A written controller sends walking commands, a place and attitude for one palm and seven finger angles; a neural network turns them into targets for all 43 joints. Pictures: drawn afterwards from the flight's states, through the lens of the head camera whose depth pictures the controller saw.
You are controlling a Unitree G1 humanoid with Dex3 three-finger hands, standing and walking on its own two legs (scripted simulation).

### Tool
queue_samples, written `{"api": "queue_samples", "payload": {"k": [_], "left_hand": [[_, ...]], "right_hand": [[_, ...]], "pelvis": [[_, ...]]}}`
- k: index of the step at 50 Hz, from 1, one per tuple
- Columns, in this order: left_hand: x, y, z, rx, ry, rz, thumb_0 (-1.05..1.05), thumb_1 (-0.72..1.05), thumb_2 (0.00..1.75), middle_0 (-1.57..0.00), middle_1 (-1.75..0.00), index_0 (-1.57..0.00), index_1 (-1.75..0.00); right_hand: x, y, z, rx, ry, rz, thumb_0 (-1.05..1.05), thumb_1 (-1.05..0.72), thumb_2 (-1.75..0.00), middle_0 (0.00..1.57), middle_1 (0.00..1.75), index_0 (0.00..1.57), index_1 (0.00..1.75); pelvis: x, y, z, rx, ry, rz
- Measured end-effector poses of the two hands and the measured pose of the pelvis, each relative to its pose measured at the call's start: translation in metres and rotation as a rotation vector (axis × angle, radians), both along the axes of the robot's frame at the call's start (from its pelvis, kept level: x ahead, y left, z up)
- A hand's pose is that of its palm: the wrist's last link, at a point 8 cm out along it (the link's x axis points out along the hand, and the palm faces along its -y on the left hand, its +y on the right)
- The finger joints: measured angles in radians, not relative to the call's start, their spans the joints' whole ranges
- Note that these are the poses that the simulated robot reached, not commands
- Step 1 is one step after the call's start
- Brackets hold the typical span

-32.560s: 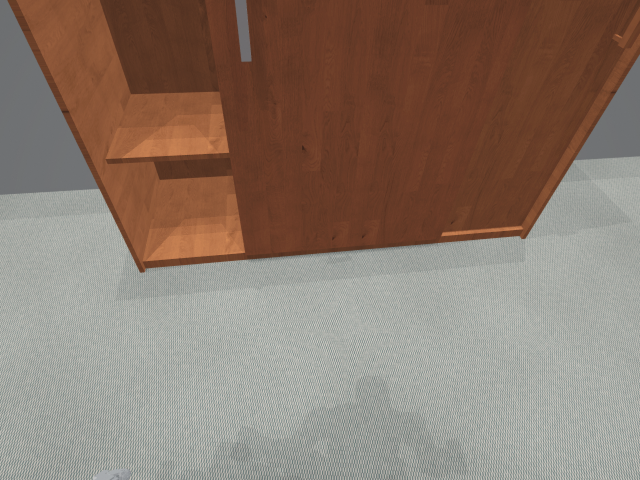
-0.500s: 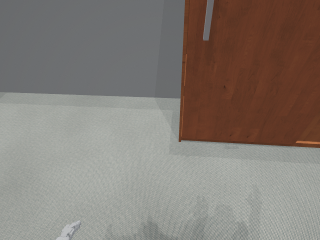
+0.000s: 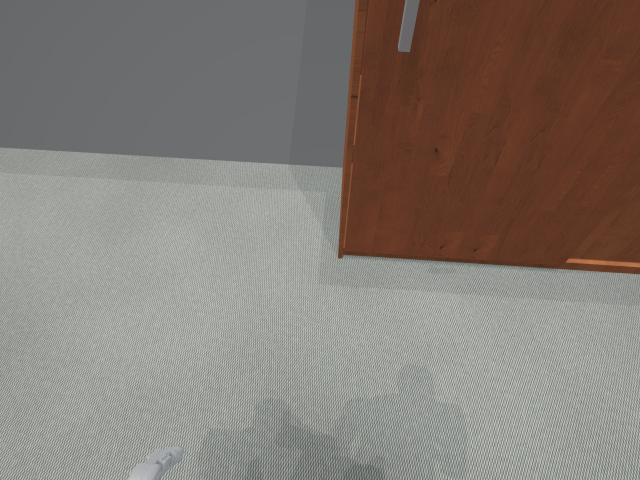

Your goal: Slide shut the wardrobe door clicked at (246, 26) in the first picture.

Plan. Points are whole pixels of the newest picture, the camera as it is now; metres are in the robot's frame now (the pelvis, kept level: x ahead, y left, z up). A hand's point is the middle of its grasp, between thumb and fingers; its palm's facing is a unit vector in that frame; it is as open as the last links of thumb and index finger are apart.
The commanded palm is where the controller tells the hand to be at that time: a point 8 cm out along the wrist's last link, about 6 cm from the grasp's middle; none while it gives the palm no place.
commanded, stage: let the arm hang, fingers relaxed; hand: right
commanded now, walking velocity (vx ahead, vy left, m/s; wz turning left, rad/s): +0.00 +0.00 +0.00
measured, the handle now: out of the picture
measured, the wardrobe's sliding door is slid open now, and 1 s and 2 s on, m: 0.00 0.00 0.00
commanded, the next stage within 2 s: look to check the result in 0.80 s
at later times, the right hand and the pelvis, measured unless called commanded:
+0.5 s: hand out of the picture +0.05 -0.21 -0.15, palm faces -0.05 +0.97 -0.24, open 7.3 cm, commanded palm none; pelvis +0.03 -0.03 +0.02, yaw +3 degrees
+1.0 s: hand out of the picture +0.03 -0.20 -0.15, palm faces -0.06 +0.98 -0.20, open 7.3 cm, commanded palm none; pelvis +0.03 -0.03 +0.02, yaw +4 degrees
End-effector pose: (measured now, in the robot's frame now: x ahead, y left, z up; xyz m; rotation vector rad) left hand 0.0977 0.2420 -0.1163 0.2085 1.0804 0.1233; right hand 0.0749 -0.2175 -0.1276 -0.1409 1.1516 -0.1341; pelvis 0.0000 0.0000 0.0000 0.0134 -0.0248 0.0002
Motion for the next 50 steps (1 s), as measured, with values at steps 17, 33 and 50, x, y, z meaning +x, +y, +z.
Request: {"api": "queue_samples", "payload": {"k": [17,33,50], "left_hand": [[-0.076,-0.037,-0.01,-0.048,0.298,0.105,0.01,0.92,0.9,-0.2,-0.3,-0.2,-0.3],[-0.103,-0.063,-0.013,-0.095,0.35,0.155,0.01,0.91,0.9,-0.2,-0.3,-0.2,-0.3],[-0.097,-0.056,-0.009,-0.07,0.338,0.157,0.01,0.91,0.9,-0.19,-0.3,-0.2,-0.3]], "right_hand": [[-0.049,-0.049,0.012,-0.069,0.283,0.015,0.0,-0.92,-0.9,0.2,0.3,0.2,0.3],[-0.013,-0.038,0.01,-0.043,0.204,0.055,0.0,-0.92,-0.9,0.2,0.3,0.21,0.3],[-0.044,-0.036,0.006,-0.021,0.281,0.037,0.0,-0.91,-0.9,0.2,0.3,0.2,0.3]], "pelvis": [[0.023,-0.023,0.022,-0.012,0.014,0.047],[0.027,-0.03,0.024,-0.019,0.005,0.064],[0.025,-0.032,0.024,-0.016,0.005,0.067]]}}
